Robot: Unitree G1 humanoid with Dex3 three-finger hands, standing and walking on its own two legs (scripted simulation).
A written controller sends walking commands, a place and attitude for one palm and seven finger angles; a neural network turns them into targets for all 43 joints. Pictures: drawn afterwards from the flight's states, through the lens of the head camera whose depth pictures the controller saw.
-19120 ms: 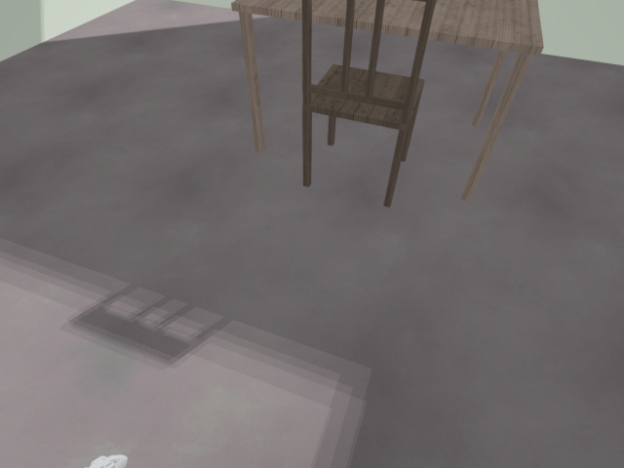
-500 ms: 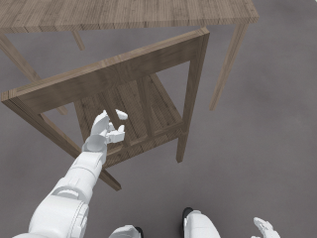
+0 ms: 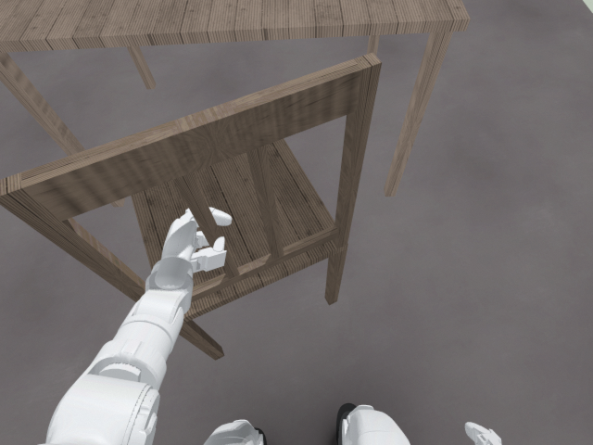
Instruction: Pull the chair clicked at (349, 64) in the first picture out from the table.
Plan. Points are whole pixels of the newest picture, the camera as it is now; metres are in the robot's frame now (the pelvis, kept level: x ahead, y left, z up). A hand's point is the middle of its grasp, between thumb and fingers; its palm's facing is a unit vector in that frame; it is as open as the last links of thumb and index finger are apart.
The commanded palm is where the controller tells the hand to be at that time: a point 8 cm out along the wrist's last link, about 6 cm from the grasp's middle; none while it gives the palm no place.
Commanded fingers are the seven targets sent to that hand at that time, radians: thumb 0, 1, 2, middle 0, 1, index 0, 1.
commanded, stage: step backward, pulling the chair out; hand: left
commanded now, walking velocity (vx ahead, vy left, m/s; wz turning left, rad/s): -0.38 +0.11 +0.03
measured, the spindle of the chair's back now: (213, 234) +0.42 +0.15 -0.06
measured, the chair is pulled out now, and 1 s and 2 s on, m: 0.36 0.53 0.62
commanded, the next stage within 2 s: stop walking, hand still on the chair in 1.12 s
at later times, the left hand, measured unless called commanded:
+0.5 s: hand (212, 304) +0.30 +0.13 -0.04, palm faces -0.06 -0.95 -0.30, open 5.8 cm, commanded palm +0.29 +0.18 -0.04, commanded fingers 0.00 0.90 0.90 -0.50 -1.45 -0.50 -1.45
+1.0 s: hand (205, 375) +0.20 +0.13 -0.04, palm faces -0.03 -0.96 -0.29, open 5.9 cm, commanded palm +0.20 +0.18 -0.03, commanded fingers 0.00 0.90 0.90 -0.50 -1.45 -0.50 -1.45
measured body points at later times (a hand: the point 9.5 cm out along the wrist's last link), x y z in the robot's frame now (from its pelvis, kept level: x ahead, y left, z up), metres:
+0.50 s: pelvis -0.08 +0.00 +0.01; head +0.00 -0.03 +0.44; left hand +0.30 +0.18 -0.02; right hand +0.00 -0.24 -0.15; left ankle -0.06 +0.17 -0.70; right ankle -0.03 -0.09 -0.73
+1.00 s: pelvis -0.18 +0.01 +0.00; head -0.11 -0.03 +0.44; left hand +0.20 +0.18 -0.02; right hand -0.10 -0.25 -0.15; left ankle -0.18 +0.16 -0.69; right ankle -0.04 -0.10 -0.73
